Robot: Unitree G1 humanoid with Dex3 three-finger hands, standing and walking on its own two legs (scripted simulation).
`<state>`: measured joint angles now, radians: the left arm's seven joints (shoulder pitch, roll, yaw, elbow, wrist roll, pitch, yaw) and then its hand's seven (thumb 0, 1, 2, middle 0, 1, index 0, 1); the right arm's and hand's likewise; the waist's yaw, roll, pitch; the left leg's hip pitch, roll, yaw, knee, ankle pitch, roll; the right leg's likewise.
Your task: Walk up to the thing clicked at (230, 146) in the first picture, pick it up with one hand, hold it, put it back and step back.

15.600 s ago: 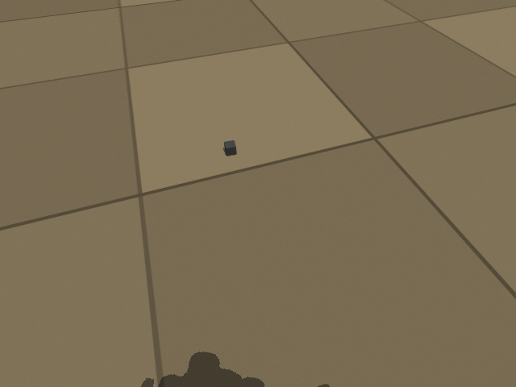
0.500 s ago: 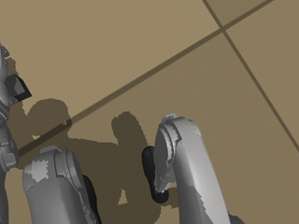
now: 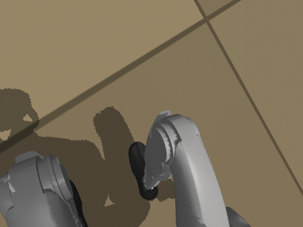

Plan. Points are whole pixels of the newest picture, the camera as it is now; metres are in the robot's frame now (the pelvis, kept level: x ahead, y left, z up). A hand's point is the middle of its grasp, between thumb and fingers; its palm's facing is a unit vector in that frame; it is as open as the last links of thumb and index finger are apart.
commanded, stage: rest palm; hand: left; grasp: from above
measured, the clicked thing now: out of the picture +0.49 +0.31 -0.28
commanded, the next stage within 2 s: close in 0.96 s
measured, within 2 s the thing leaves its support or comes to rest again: neither
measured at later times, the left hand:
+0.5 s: hand out of the picture +0.47 +0.31 -0.25, palm faces -0.43 -0.23 -0.87, open 14.2 cm
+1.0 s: hand out of the picture +0.48 +0.30 -0.26, palm faces -0.40 -0.22 -0.89, open 14.0 cm
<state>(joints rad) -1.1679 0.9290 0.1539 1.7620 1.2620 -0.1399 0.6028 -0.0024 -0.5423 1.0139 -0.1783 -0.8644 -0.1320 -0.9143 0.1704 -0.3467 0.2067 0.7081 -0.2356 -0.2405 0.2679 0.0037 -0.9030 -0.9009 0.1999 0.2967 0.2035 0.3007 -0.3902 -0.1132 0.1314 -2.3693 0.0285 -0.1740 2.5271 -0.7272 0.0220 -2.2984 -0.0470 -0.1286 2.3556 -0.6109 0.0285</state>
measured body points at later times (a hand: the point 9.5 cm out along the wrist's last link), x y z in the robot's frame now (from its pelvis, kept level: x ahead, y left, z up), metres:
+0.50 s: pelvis -0.01 +0.00 +0.00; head +0.29 +0.10 +0.32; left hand +0.49 +0.32 -0.20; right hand +0.00 -0.24 -0.05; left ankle +0.06 +0.12 -0.27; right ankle +0.12 -0.12 -0.27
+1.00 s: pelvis -0.01 +0.01 +0.00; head +0.30 +0.10 +0.31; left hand +0.49 +0.31 -0.21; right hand +0.01 -0.24 -0.04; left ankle +0.06 +0.12 -0.27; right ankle +0.12 -0.12 -0.27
